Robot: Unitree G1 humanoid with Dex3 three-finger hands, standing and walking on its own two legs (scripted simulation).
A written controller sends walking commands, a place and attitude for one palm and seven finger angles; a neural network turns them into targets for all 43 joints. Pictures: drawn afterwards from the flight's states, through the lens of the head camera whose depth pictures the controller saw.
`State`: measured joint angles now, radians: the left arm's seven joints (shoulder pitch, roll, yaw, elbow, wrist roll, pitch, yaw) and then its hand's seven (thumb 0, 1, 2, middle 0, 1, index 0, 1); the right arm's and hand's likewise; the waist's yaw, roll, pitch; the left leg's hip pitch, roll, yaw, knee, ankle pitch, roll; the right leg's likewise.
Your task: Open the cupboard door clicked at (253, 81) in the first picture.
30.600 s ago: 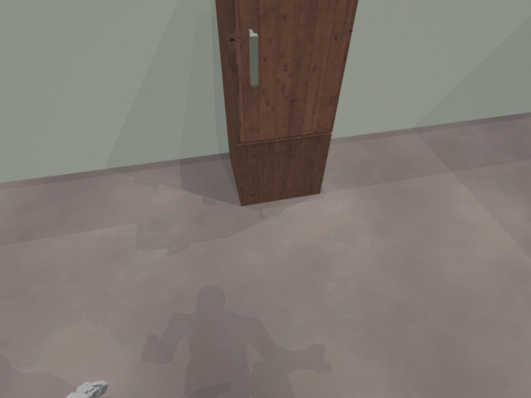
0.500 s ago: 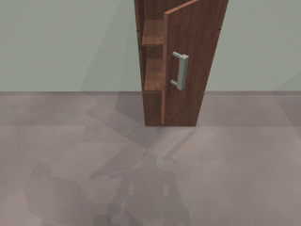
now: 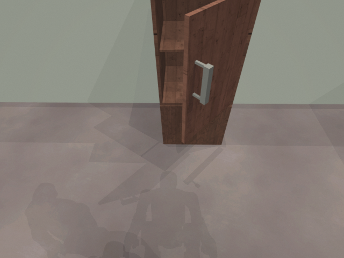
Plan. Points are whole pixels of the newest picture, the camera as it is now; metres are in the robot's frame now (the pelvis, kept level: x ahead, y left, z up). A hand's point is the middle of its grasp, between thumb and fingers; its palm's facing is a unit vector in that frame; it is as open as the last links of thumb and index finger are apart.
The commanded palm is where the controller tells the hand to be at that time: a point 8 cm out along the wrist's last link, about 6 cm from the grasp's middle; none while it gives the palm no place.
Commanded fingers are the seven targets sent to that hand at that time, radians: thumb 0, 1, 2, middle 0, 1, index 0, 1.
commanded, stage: look to check the result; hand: left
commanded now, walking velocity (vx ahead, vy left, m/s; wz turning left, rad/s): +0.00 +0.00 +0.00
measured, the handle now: (201, 82) +0.68 -0.06 +0.01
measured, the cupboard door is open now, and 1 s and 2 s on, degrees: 47 47 47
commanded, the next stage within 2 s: walk to a spot facing it in 0.42 s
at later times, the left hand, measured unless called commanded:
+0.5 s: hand out of the picture +0.03 +0.18 -0.17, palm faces +0.03 -0.97 -0.24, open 7.4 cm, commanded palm none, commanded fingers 0.00 0.90 0.90 -0.20 -0.30 -0.20 -0.30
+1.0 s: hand out of the picture +0.06 +0.21 -0.19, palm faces -0.12 -0.97 -0.20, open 7.4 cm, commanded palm none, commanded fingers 0.00 0.90 0.90 -0.20 -0.30 -0.20 -0.30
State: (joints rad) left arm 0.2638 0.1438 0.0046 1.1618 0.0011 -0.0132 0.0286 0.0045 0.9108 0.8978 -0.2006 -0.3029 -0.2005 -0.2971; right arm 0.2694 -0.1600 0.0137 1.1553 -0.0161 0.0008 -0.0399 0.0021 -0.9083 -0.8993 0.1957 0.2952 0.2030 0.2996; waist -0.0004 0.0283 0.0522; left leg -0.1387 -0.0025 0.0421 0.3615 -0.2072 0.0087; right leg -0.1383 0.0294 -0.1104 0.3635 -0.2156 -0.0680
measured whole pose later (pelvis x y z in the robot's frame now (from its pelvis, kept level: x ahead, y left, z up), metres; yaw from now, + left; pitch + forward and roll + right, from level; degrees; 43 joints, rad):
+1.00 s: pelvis +0.00 +0.02 -0.01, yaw -11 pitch +0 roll -1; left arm 0.20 0.21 0.09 1.05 0.01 0.07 0.00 0.01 0.91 0.90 -0.20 -0.30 -0.20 -0.30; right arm 0.23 -0.18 -0.03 1.01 -0.02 0.01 -0.07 0.00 -0.91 -0.90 0.20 0.30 0.20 0.30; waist 0.01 -0.02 0.09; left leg -0.24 0.06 0.12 0.55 -0.30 0.02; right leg -0.37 0.08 0.03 0.79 -0.43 -0.03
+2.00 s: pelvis +0.00 -0.05 -0.03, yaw -46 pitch +1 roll +0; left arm 0.12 0.26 0.07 0.90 0.02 0.03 -0.04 0.01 0.91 0.90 -0.20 -0.30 -0.20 -0.30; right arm 0.24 -0.26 -0.04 0.89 -0.02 0.04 -0.03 0.00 -0.90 -0.90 0.20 0.30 0.21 0.30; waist 0.01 0.04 0.12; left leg -0.30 0.16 0.11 0.80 -0.49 -0.07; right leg -0.34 0.00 -0.06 0.63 -0.26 -0.04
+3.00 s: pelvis +0.13 -0.38 +0.00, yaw -75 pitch +1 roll +2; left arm 0.18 0.19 0.06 0.99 0.00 -0.06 0.00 -0.02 0.96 0.90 -0.20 -0.30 -0.20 -0.30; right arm 0.27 -0.19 -0.04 1.01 -0.02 -0.02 0.00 0.01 -0.91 -0.90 0.19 0.30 0.20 0.30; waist -0.04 0.00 0.07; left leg -0.56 0.15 0.05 1.03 -0.27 -0.06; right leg -0.18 0.05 -0.08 0.40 -0.24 -0.10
